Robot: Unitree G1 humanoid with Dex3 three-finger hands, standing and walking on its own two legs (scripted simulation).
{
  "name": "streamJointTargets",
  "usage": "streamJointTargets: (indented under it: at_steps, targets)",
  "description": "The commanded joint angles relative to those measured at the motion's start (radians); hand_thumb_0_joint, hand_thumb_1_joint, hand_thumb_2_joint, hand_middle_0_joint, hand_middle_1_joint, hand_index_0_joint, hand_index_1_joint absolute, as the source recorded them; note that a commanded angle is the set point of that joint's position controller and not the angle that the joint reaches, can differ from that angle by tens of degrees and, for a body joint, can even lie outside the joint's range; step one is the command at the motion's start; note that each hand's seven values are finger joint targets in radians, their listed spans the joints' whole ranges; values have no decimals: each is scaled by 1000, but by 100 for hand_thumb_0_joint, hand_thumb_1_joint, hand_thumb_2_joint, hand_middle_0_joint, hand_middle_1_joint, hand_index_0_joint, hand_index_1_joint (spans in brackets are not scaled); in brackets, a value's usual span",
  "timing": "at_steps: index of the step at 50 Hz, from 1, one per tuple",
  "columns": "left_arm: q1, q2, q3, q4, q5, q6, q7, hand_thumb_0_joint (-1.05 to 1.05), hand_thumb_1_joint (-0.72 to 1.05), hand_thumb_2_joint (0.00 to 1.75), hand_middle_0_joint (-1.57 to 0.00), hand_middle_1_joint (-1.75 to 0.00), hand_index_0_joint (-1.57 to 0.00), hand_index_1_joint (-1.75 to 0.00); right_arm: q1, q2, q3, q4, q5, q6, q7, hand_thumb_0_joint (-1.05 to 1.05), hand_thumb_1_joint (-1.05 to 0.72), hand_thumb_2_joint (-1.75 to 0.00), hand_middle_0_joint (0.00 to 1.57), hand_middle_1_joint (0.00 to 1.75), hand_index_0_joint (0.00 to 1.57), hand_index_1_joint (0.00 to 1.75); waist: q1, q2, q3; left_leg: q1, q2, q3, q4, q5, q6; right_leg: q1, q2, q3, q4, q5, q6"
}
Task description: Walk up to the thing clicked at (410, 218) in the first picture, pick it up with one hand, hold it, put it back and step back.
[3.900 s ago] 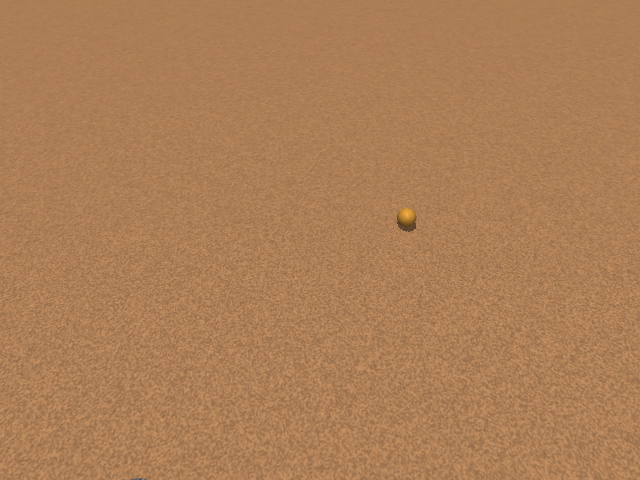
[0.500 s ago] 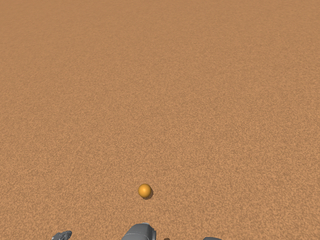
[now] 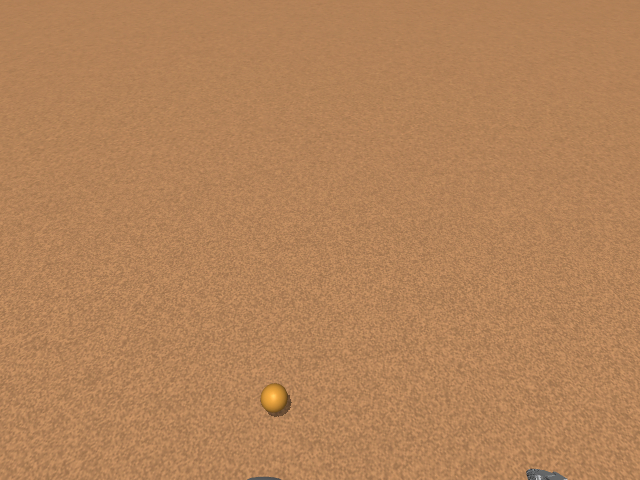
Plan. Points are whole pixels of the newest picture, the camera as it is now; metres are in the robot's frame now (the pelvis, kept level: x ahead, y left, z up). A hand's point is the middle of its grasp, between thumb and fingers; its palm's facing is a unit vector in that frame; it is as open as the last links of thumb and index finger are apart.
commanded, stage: walk up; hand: left
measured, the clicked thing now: (274, 397) +0.44 +0.18 -0.73
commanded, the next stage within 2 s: stand in 1.22 s
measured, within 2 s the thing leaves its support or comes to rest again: neither
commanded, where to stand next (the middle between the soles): +0.06 -0.02 m, yaw -1 degrees
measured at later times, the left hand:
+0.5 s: hand out of the picture +0.13 +0.24 -0.14, palm faces -0.02 -0.95 -0.32, open 7.4 cm
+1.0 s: hand out of the picture +0.09 +0.25 -0.14, palm faces -0.02 -0.94 -0.33, open 7.4 cm
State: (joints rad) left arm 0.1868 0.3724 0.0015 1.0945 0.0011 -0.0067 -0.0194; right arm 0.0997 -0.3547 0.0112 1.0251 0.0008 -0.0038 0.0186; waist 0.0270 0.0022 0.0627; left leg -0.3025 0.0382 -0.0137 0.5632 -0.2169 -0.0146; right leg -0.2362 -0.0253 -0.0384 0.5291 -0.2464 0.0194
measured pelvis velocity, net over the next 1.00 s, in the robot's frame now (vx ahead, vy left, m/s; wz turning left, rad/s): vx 0.02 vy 0.00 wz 0.00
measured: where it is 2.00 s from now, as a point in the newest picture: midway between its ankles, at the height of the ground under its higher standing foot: outside the picture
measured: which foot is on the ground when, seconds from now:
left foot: down 0.00-1.00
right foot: down 0.00-1.00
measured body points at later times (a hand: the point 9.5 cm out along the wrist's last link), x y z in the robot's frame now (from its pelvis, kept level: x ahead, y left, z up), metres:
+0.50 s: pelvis +0.02 +0.00 +0.01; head +0.03 +0.00 +0.46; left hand +0.13 +0.29 -0.12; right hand +0.11 -0.31 -0.12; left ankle +0.06 +0.13 -0.73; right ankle +0.03 -0.14 -0.73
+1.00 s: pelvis +0.02 +0.00 +0.02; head +0.04 +0.00 +0.47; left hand +0.10 +0.30 -0.12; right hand +0.10 -0.30 -0.12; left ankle +0.06 +0.13 -0.73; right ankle +0.03 -0.14 -0.73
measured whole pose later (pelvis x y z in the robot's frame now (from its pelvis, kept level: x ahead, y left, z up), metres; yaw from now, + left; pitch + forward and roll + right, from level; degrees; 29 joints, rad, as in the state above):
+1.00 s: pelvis +0.02 +0.00 +0.02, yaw +0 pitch -2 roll +0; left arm 0.09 0.34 0.01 1.17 0.01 0.00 -0.02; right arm 0.08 -0.35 0.00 1.16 0.00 -0.01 0.01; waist -0.01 0.01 0.06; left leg -0.17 0.02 -0.01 0.33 -0.13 -0.01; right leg -0.12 -0.04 -0.04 0.33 -0.18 0.03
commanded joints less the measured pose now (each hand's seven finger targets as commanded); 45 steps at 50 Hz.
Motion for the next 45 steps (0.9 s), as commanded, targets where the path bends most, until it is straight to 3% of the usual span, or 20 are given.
streamJointTargets:
  at_steps: [1, 8, 14, 22, 29, 33, 39, 45]
  targets:
    - [-81, 207, 42, -37, -2, -35, 14, 0, 90, 90, -20, -30, -20, -30, -59, -225, -49, -33, 4, -32, -14, 0, -90, -90, 20, 30, 20, 30, -31, 8, -61, 90, 83, -112, -167, -66, 52, -43, -99, 138, -184, -15, -55]
    - [-119, 198, 41, -8, -5, -40, 20, 0, 90, 90, -20, -30, -20, -30, -66, -211, -49, 23, 12, -28, -16, 0, -90, -90, 20, 30, 20, 30, -36, -60, -136, 187, 83, -72, -164, 167, 41, 42, -126, 127, -224, 155, -39]
    - [-128, 188, 43, 8, -8, -30, 22, 0, 90, 90, -20, -30, -20, -30, -96, -207, -46, 56, 8, -25, -19, 0, -90, -90, 20, 30, 20, 30, -19, -41, -134, 194, 91, -70, -209, 220, 32, 91, -119, 102, -236, 185, -31]
    - [-162, 185, 50, 13, -4, -17, 22, 0, 90, 90, -20, -30, -20, -30, -102, -205, -44, 79, 0, -30, -21, 0, -90, -90, 20, 30, 20, 30, -20, 5, -117, 149, 96, -72, -264, 203, 26, 149, -115, 85, -241, 171, -28]
    - [-175, 180, 48, 9, 1, -15, 19, 0, 90, 90, -20, -30, -20, -30, -101, -210, -43, 81, -4, -31, -21, 0, -90, -90, 20, 30, 20, 30, -22, 23, -111, 139, 96, -75, -287, 131, 28, 156, -112, 87, -256, 142, -27]
    - [-180, 180, 50, 9, 0, -15, 18, 0, 90, 90, -20, -30, -20, -30, -88, -207, -43, 80, -4, -32, -21, 0, -90, -90, 20, 30, 20, 30, -27, 17, -109, 144, 96, -76, -290, 136, 26, 151, -108, 87, -260, 128, -27]
    - [-168, 172, 49, 10, 2, -12, 16, 0, 90, 90, -20, -30, -20, -30, -86, -215, -45, 79, -7, -32, -22, 0, -90, -90, 20, 30, 20, 30, -28, 25, -98, 129, 97, -89, -312, 50, 31, 136, -101, 86, -261, 88, -27]
    - [-162, 174, 50, 16, 2, -13, 14, 0, 90, 90, -20, -30, -20, -30, -77, -211, -45, 79, -5, -32, -22, 0, -90, -90, 20, 30, 20, 30, -30, 6, -86, 130, 90, -94, -310, 53, 28, 125, -102, 88, -264, 84, -28]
